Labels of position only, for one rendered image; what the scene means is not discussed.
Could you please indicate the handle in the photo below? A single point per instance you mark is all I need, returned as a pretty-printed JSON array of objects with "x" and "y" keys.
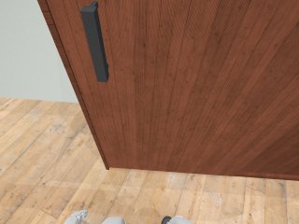
[{"x": 92, "y": 27}]

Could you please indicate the wardrobe door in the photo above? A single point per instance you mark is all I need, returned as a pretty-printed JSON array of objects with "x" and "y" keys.
[
  {"x": 282, "y": 157},
  {"x": 195, "y": 86}
]

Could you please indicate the robot left hand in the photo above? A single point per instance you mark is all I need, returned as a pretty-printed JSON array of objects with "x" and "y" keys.
[{"x": 76, "y": 217}]

